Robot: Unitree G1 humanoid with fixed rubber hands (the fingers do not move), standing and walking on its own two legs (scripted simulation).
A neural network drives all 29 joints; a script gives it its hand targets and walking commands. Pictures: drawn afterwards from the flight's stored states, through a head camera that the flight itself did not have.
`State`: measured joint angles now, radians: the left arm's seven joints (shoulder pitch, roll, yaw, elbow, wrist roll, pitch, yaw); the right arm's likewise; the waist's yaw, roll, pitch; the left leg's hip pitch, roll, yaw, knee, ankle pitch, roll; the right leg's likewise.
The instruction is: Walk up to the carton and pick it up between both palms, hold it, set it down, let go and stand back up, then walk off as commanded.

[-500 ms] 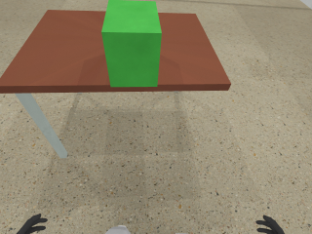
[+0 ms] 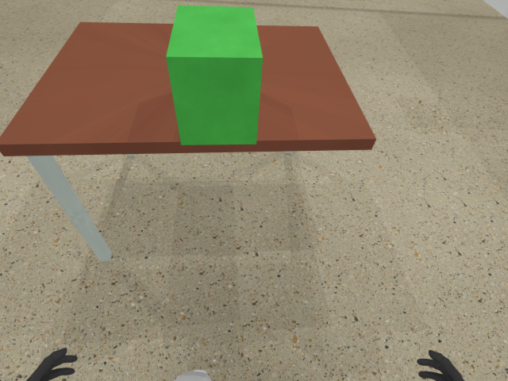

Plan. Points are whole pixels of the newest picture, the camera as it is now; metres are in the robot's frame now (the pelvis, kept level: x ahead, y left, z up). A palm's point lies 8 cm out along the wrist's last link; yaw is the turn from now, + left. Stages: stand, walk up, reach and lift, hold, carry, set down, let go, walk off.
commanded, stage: stand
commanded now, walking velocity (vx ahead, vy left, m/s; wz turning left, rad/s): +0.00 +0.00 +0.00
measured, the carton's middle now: (217, 75) +0.82 +0.11 +0.05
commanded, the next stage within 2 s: none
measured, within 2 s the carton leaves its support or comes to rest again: neither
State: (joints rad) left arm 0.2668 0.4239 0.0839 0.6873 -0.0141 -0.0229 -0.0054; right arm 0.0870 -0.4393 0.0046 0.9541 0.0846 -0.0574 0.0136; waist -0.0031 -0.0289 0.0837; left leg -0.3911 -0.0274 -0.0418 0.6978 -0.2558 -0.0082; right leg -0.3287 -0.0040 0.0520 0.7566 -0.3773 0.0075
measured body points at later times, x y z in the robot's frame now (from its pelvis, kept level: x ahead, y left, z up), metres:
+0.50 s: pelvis +0.00 +0.00 +0.00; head +0.01 +0.01 +0.45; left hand +0.12 +0.32 -0.09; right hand +0.13 -0.33 -0.09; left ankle +0.08 +0.13 -0.71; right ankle +0.02 -0.13 -0.71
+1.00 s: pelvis +0.00 +0.00 +0.00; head +0.01 +0.01 +0.45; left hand +0.12 +0.32 -0.09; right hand +0.13 -0.33 -0.09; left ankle +0.08 +0.13 -0.71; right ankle +0.02 -0.13 -0.71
